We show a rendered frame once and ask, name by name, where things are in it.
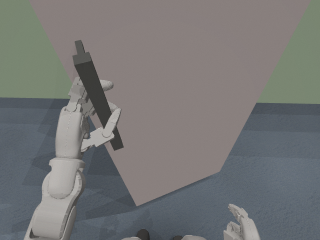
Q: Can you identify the handle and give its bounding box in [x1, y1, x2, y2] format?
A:
[72, 40, 124, 151]

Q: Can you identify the robot right hand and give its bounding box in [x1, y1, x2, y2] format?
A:
[223, 203, 261, 240]

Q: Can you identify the left robot forearm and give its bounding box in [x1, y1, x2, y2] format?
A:
[23, 157, 86, 240]

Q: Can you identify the robot left hand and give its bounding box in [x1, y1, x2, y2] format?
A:
[55, 77, 122, 160]

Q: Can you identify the robot left foot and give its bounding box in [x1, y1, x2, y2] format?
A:
[136, 229, 150, 240]

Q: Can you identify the fridge door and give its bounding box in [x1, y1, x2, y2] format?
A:
[29, 0, 311, 206]

